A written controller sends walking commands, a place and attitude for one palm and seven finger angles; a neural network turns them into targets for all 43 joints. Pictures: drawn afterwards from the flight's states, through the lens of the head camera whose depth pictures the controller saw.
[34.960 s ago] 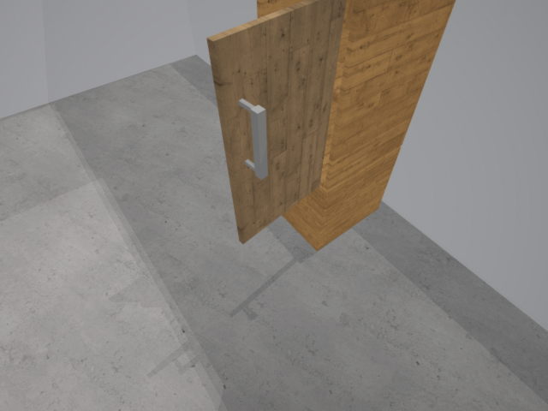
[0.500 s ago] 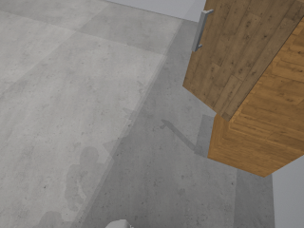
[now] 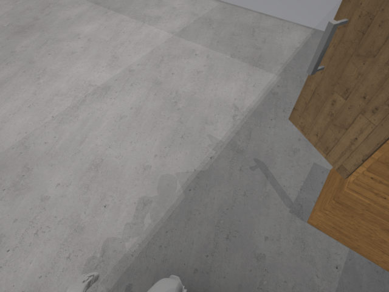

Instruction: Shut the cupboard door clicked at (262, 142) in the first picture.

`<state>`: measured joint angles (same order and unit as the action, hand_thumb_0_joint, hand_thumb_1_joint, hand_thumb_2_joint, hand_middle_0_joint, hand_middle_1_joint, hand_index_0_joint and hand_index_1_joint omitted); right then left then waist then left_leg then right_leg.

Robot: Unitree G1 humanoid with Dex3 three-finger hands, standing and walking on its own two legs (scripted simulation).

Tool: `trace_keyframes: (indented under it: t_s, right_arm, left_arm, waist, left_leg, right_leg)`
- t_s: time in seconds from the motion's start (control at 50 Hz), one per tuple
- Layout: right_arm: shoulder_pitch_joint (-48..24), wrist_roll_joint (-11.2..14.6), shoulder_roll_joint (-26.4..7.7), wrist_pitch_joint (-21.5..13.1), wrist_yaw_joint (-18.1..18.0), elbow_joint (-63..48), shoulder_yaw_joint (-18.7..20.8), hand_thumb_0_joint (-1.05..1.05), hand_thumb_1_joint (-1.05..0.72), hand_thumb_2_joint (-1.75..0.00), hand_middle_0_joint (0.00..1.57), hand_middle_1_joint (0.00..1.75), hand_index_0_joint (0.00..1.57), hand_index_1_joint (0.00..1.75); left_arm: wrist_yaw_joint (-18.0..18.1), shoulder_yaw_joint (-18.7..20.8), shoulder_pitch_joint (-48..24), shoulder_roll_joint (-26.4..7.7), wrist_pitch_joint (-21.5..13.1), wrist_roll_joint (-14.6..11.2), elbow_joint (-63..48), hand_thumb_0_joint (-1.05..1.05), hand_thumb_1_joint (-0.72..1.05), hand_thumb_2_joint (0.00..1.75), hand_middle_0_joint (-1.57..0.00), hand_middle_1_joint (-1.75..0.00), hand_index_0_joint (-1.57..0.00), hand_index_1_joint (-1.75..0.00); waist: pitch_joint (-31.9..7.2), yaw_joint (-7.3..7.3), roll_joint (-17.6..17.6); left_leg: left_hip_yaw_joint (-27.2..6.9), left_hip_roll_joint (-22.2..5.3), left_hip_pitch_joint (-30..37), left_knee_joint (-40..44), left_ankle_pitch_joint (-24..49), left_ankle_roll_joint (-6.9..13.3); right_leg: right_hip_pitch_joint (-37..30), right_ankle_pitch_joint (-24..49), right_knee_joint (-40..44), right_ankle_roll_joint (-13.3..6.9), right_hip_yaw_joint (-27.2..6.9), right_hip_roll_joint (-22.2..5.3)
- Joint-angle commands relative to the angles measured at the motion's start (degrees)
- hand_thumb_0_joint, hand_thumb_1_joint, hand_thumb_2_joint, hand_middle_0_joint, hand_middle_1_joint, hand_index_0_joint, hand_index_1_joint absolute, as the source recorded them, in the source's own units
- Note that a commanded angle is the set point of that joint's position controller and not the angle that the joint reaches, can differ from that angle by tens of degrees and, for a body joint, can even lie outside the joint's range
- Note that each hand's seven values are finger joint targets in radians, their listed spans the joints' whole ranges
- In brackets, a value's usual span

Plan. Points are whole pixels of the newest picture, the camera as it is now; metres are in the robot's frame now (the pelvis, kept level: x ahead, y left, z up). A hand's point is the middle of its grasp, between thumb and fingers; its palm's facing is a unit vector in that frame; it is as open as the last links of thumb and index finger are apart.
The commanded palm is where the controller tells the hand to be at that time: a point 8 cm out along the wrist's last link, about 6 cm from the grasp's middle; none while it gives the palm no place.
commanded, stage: walk to a spot facing it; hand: left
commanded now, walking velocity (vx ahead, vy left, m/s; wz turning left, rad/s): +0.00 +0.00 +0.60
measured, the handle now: (326, 48) +0.79 -0.40 +0.04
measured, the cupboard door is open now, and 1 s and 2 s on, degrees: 60 60 60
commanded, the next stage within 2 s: turn to face it in 1.08 s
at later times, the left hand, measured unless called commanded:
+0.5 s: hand out of the picture +0.01 +0.26 -0.16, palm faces +0.35 -0.90 -0.25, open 7.4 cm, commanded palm none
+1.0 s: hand out of the picture +0.13 +0.23 -0.15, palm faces +0.63 -0.75 -0.20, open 7.3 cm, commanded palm none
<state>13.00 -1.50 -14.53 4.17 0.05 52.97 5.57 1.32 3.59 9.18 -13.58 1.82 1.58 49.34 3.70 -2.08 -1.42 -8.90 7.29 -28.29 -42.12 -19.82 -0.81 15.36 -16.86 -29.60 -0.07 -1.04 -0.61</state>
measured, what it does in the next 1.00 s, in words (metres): walks ahead, turning left: left foot, then right foot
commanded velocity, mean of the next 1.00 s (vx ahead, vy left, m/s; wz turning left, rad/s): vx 0.27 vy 0.00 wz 0.57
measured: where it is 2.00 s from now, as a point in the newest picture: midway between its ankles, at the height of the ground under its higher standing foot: (143, 249)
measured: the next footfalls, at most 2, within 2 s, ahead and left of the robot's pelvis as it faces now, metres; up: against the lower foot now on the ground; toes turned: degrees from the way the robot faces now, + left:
left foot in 0.32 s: +0.03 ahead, +0.15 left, +0.00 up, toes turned +19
right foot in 0.68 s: +0.29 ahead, -0.03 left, +0.00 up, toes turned +19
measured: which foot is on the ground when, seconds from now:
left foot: up 0.00-0.30, down 0.32-0.68, up 0.70-1.00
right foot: down 0.00-0.32, up 0.34-0.66, down 0.68-1.00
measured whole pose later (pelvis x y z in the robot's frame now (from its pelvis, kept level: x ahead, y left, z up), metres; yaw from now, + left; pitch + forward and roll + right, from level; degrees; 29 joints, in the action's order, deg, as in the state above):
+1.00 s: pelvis +0.22 +0.07 +0.01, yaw +39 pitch +1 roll +0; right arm 10.3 -1.6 -12.2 1.2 2.9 53.7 4.1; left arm 0.1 3.8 17.7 -10.0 -3.7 1.9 54.6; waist 4.7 -0.9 0.7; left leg 4.5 -4.4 -33.8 -52.0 -14.1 0.0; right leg 5.4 -15.7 -21.6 1.0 18.2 -6.5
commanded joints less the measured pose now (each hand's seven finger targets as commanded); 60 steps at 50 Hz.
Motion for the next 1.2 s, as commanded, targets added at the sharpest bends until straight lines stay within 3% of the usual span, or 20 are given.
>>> trace_keyframes:
  t_s: [0.0,0.1,0.2,0.26,0.28,0.3,0.32,0.42,0.62,0.64,0.66,0.68,0.7,0.76,0.8,1.0,1.08,1.12,1.14,1.18]
  right_arm:
    - [1.3,-0.3,-4.8,-1.0,1.1,-4.4,1.2,0.00,-0.90,-0.90,0.20,0.30,0.20,0.30]
    - [-4.8,0.6,-2.3,-1.4,1.6,-6.3,-0.6,0.00,-0.90,-0.90,0.20,0.30,0.20,0.30]
    - [-8.5,0.7,-2.3,-2.3,2.0,-7.8,-1.5,0.00,-0.90,-0.90,0.20,0.30,0.20,0.30]
    - [-4.6,0.4,-3.3,-3.5,2.0,-6.7,-1.4,0.00,-0.90,-0.90,0.20,0.30,0.20,0.30]
    - [1.5,0.2,-6.8,-4.0,1.8,-5.0,-0.6,0.00,-0.90,-0.90,0.20,0.30,0.20,0.30]
    - [8.0,-0.7,-14.6,-4.3,1.2,-3.6,1.6,0.00,-0.90,-0.90,0.20,0.30,0.20,0.30]
    - [15.6,-0.3,-16.3,-4.2,0.6,-1.7,1.7,0.00,-0.90,-0.90,0.20,0.30,0.20,0.30]
    - [3.6,-0.3,-9.4,-6.0,-0.8,-4.2,-0.7,0.00,-0.90,-0.90,0.20,0.30,0.20,0.30]
    - [0.5,0.0,-8.6,-6.1,-0.2,-2.5,-0.2,0.00,-0.90,-0.90,0.20,0.30,0.20,0.30]
    - [-0.1,0.4,-7.1,-6.2,-0.1,-2.7,-0.4,0.00,-0.90,-0.90,0.20,0.30,0.20,0.30]
    - [1.2,1.1,-2.5,-6.5,0.3,-3.8,-1.2,0.00,-0.90,-0.90,0.20,0.30,0.20,0.30]
    - [0.4,0.6,-2.2,-6.4,0.4,-5.3,-1.1,0.00,-0.90,-0.90,0.20,0.30,0.20,0.30]
    - [0.9,0.1,-3.6,-6.2,0.7,-4.8,-0.5,0.00,-0.90,-0.90,0.20,0.30,0.20,0.30]
    - [0.5,-0.4,-1.0,-5.2,1.8,-1.8,-0.8,0.00,-0.90,-0.90,0.20,0.30,0.20,0.30]
    - [1.5,0.0,0.3,-4.4,2.2,-1.2,-1.0,0.00,-0.90,-0.90,0.20,0.30,0.20,0.30]
    - [-10.4,0.0,1.4,-4.9,3.9,-6.4,-2.4,0.00,-0.90,-0.90,0.20,0.30,0.20,0.30]
    - [2.3,-0.6,-4.1,-5.3,2.9,-4.0,-0.9,0.00,-0.90,-0.90,0.20,0.30,0.20,0.30]
    - [14.9,-0.7,-17.5,-5.6,1.3,-2.3,2.0,0.00,-0.90,-0.90,0.20,0.30,0.20,0.30]
    - [14.4,0.0,-18.4,-5.3,0.6,-2.0,1.9,0.00,-0.90,-0.90,0.20,0.30,0.20,0.30]
    - [3.8,0.0,-12.6,-6.0,-0.5,-5.1,-0.1,0.00,-0.90,-0.90,0.20,0.30,0.20,0.30]
  left_arm:
    - [1.2,1.8,-2.8,-8.4,-2.0,0.1,-4.9,0.00,0.90,0.90,-0.20,-0.30,-0.20,-0.30]
    - [1.1,2.5,6.6,-10.6,-2.6,0.2,-2.3,0.00,0.90,0.90,-0.20,-0.30,-0.20,-0.30]
    - [0.2,3.6,10.8,-12.3,-2.6,0.4,-0.7,0.00,0.90,0.90,-0.20,-0.30,-0.20,-0.30]
    - [-0.7,3.8,9.8,-12.7,-2.8,0.0,-0.4,0.00,0.90,0.90,-0.20,-0.30,-0.20,-0.30]
    - [-1.0,3.6,8.8,-11.3,-2.6,-0.4,-1.0,0.00,0.90,0.90,-0.20,-0.30,-0.20,-0.30]
    - [-1.9,2.6,7.8,-6.6,-2.6,-0.7,-3.9,0.00,0.90,0.90,-0.20,-0.30,-0.20,-0.30]
    - [-1.8,1.2,-1.9,-6.4,-2.7,0.1,-8.2,0.00,0.90,0.90,-0.20,-0.30,-0.20,-0.30]
    - [-2.8,2.2,-0.3,-6.1,-2.6,0.1,-4.6,0.00,0.90,0.90,-0.20,-0.30,-0.20,-0.30]
    - [-3.5,2.6,7.0,-5.7,-3.6,0.2,-3.0,0.00,0.90,0.90,-0.20,-0.30,-0.20,-0.30]
    - [-3.1,3.6,14.0,-8.2,-4.3,0.3,-1.0,0.00,0.90,0.90,-0.20,-0.30,-0.20,-0.30]
    - [-2.1,4.9,21.5,-14.3,-5.0,1.1,0.3,0.00,0.90,0.90,-0.20,-0.30,-0.20,-0.30]
    - [-1.6,4.7,22.1,-15.9,-4.6,0.4,0.1,0.00,0.90,0.90,-0.20,-0.30,-0.20,-0.30]
    - [-1.0,4.3,16.7,-14.2,-4.8,0.5,-1.0,0.00,0.90,0.90,-0.20,-0.30,-0.20,-0.30]
    - [-0.5,2.2,6.8,-5.5,-5.5,0.5,-2.2,0.00,0.90,0.90,-0.20,-0.30,-0.20,-0.30]
    - [-0.5,2.1,7.5,-4.4,-6.3,0.4,-1.0,0.00,0.90,0.90,-0.20,-0.30,-0.20,-0.30]
    - [-0.6,2.3,13.5,-7.0,-6.4,0.2,3.4,0.00,0.90,0.90,-0.20,-0.30,-0.20,-0.30]
    - [-1.0,3.0,11.1,-10.2,-5.5,-0.4,2.4,0.00,0.90,0.90,-0.20,-0.30,-0.20,-0.30]
    - [-2.1,1.7,7.0,-5.4,-4.7,-0.7,-3.5,0.00,0.90,0.90,-0.20,-0.30,-0.20,-0.30]
    - [-1.6,1.8,3.3,-6.6,-4.5,-0.7,-5.8,0.00,0.90,0.90,-0.20,-0.30,-0.20,-0.30]
    - [-0.8,1.6,5.6,-3.6,-3.8,-0.3,-2.8,0.00,0.90,0.90,-0.20,-0.30,-0.20,-0.30]
  waist:
    - [0.3,-1.30,12.9]
    - [-4.2,2.83,12.0]
    - [-4.0,5.29,16.3]
    - [-3.9,2.22,10.8]
    - [-6.9,-1.32,3.1]
    - [-9.7,-4.68,-17.0]
    - [-7.0,-8.47,-12.3]
    - [-0.2,-0.83,-8.3]
    - [-0.9,4.83,-3.7]
    - [-3.0,8.15,2.0]
    - [-8.3,11.33,18.8]
    - [-8.3,10.55,22.5]
    - [-4.9,7.57,20.6]
    - [-1.3,1.98,9.1]
    - [-2.1,1.27,10.1]
    - [-0.3,3.93,9.5]
    - [-7.8,-3.54,6.2]
    - [-14.9,-8.59,-15.6]
    - [-13.3,-7.87,-4.8]
    - [-9.4,-2.81,-8.5]
  left_leg:
    - [3.8,-6.6,-7.5,-29.1,-4.6,-1.6]
    - [10.7,-7.1,-4.1,-13.7,-6.2,-3.0]
    - [14.4,-7.5,0.7,-1.5,-7.5,-0.9]
    - [16.8,-5.8,15.0,12.3,-2.2,0.5]
    - [11.3,-8.7,28.3,19.3,0.4,2.3]
    - [-14.4,-26.0,40.6,21.7,3.9,10.3]
    - [-21.9,-31.8,40.1,24.5,9.4,15.6]
    - [-9.5,-21.6,22.8,28.1,1.1,11.5]
    - [-3.7,-15.4,6.8,20.4,-1.5,9.2]
    - [-0.5,-11.6,-0.7,10.5,-3.4,7.2]
    - [7.5,-3.4,-9.4,-10.2,-11.6,3.9]
    - [5.9,-3.0,-13.4,-25.6,-17.8,3.7]
    - [3.3,-6.5,-14.6,-33.7,-11.7,3.8]
    - [5.4,-12.2,-9.0,-32.9,2.5,1.9]
    - [7.6,-12.5,-8.4,-28.5,4.9,1.0]
    - [15.6,-11.4,-6.2,0.2,5.5,2.2]
    - [18.9,-5.5,21.0,9.7,7.4,4.8]
    - [-22.0,-30.2,40.3,20.4,18.0,16.0]
    - [-25.0,-33.5,35.1,23.1,13.5,17.5]
    - [-15.0,-28.9,22.1,25.5,4.6,13.2]
  right_leg:
    - [0.3,2.1,14.9,-8.8,-12.4,-18.5]
    - [-14.2,37.8,4.5,-7.2,0.1,-17.1]
    - [-15.9,24.5,5.9,-6.3,0.4,-19.6]
    - [-7.4,12.7,1.0,-3.5,4.3,-18.6]
    - [1.6,8.4,-10.6,-0.6,8.9,-16.1]
    - [20.9,-14.9,-28.7,4.0,13.7,-6.9]
    - [29.7,-20.4,-36.6,3.1,7.1,-5.9]
    - [23.5,-4.4,-33.0,3.2,1.5,-7.3]
    - [-6.0,6.0,-4.2,3.5,6.8,-0.3]
    - [-17.5,0.4,0.8,2.3,2.5,-3.4]
    - [-26.9,-17.4,11.3,-2.5,-17.0,-19.1]
    - [-22.9,-28.3,21.1,-6.1,-32.4,-27.5]
    - [-14.6,-37.5,23.7,-7.3,-35.4,-28.1]
    - [-2.8,-13.3,19.9,-4.6,-8.4,-21.4]
    - [-4.7,-0.4,19.0,-4.7,1.0,-19.7]
    - [-17.2,26.7,12.6,-4.5,13.9,-21.7]
    - [-7.8,32.5,-11.1,-1.5,19.8,-19.6]
    - [22.3,-19.4,-44.9,3.9,13.5,-5.7]
    - [25.0,-18.0,-47.4,2.7,4.7,-6.5]
    - [23.3,-10.7,-46.6,2.4,1.6,-8.8]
